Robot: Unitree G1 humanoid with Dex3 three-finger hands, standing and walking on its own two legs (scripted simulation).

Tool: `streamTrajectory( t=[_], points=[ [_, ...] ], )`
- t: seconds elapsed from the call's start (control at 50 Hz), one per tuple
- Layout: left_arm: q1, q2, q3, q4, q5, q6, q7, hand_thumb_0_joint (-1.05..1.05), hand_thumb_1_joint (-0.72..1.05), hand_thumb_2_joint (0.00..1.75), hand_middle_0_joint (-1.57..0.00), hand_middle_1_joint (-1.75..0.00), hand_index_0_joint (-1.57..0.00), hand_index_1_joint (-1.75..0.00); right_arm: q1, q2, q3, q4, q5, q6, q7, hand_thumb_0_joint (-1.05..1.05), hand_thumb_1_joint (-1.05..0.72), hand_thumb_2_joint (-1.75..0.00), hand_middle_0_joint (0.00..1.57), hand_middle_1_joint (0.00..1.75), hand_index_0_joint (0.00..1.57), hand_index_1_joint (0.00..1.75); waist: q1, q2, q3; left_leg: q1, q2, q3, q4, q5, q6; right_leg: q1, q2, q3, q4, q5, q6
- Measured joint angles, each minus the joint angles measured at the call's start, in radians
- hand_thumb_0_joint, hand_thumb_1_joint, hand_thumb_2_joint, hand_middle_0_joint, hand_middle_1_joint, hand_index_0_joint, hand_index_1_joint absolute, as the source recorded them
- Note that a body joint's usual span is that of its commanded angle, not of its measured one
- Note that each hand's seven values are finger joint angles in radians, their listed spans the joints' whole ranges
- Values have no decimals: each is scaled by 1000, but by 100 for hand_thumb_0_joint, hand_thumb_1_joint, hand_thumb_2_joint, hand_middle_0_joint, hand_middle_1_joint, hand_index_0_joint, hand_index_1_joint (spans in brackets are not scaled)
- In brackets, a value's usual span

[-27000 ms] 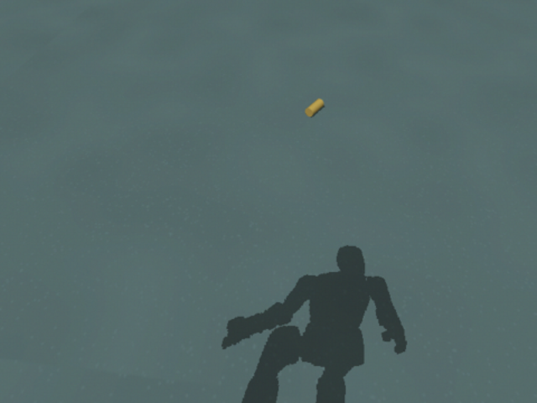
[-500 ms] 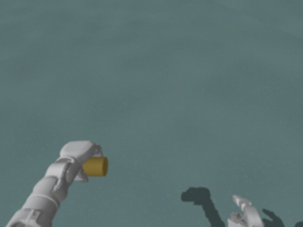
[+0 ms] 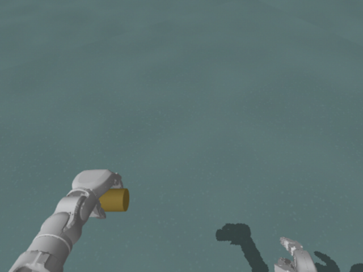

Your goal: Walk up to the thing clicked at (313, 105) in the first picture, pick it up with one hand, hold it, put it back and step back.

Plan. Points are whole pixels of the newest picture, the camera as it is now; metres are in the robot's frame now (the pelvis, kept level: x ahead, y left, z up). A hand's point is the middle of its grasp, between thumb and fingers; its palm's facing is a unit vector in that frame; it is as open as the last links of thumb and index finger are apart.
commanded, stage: crouch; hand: left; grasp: from above
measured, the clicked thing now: (101, 200) +0.29 +0.23 -0.07
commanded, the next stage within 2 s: none
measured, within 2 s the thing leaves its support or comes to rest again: neither
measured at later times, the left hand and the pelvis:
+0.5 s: hand (114, 211) +0.31 +0.23 -0.21, palm faces -0.45 +0.06 -0.89, open 8.6 cm; pelvis -0.03 +0.00 -0.09, yaw +1 degrees
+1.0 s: hand (132, 221) +0.36 +0.23 -0.45, palm faces -0.49 +0.01 -0.87, open 8.6 cm; pelvis -0.07 +0.01 -0.29, yaw +0 degrees
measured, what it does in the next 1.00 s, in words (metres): lowers itself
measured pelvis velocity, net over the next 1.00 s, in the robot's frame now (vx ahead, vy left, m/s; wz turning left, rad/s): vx -0.07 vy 0.01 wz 0.00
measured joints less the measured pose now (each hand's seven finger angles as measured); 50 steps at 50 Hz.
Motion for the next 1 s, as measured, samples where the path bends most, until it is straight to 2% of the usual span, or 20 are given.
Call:
streamTrajectory(
  t=[0.12, 0.24, 0.4, 0.46, 0.52, 0.62, 0.78, 0.94, 1.0],
  points=[
    [5, -15, 14, 44, 26, -10, 49, 1, 19, 37, -83, -41, -84, -40, -5, 6, -3, -8, -2, 9, 8, 0, -90, -90, 20, 30, 21, 30, -12, -12, 0, -23, -2, -3, 16, -7, 0, -22, -2, -3, 18, -10, 0],
    [-35, -25, 17, 161, 82, -42, 148, 1, 17, 38, -84, -41, -85, -40, -9, 7, -9, -4, -20, 10, 25, 0, -89, -90, 20, 30, 21, 30, -23, -37, -3, -141, -2, -15, 111, -39, -2, -132, -3, -13, 104, -40, -1],
    [-174, -22, 36, 346, 181, -57, 308, 1, 17, 38, -84, -41, -85, -40, 12, -11, -41, 15, -55, -13, 57, 0, -90, -90, 20, 30, 21, 30, -50, -48, -73, -506, 5, -37, 438, -157, -1, -480, 4, -26, 403, -147, 4],
    [-243, -19, 51, 425, 205, -53, 356, 1, 18, 37, -84, -41, -85, -40, 28, -19, -48, 21, -67, -22, 61, 0, -90, -90, 20, 30, 21, 30, -69, -47, -108, -664, 6, -42, 581, -207, 0, -635, 6, -28, 539, -193, 8],
    [-310, -9, 68, 484, 211, -43, 385, 1, 19, 36, -83, -41, -84, -40, 43, -22, -53, 26, -77, -34, 58, 0, -90, -90, 20, 30, 21, 30, -92, -41, -136, -822, 5, -47, 720, -252, 3, -790, 7, -28, 672, -234, 10],
    [-394, 9, 99, 527, 201, -24, 402, 1, 21, 34, -82, -40, -83, -39, 66, -18, -55, 33, -89, -50, 50, 0, -90, -90, 20, 30, 21, 30, -123, -23, -170, -1059, 3, -48, 922, -310, 9, -1027, 7, -23, 870, -289, 14],
    [-488, 37, 149, 575, 197, -9, 383, 1, 20, 35, -83, -39, -84, -38, 73, 14, -36, 43, -105, -67, 52, 0, -90, -90, 20, 30, 21, 30, -158, 0, -189, -1351, -4, -52, 1172, -366, 16, -1316, 5, -18, 1117, -344, 20],
    [-557, 86, 187, 620, 214, -58, 361, 1, 20, 34, -84, -39, -85, -37, 48, 30, -7, 36, -123, -100, 79, 0, -90, -90, 20, 30, 21, 30, -183, 1, -183, -1578, -16, -73, 1364, -396, 11, -1533, -1, -30, 1304, -378, 18],
    [-578, 106, 200, 627, 229, -81, 374, 1, 19, 34, -85, -38, -86, -37, 33, 27, 1, 35, -132, -111, 90, 0, -90, -90, 20, 30, 21, 30, -190, -6, -177, -1647, -19, -84, 1424, -405, 7, -1599, -2, -38, 1361, -389, 16]
  ],
)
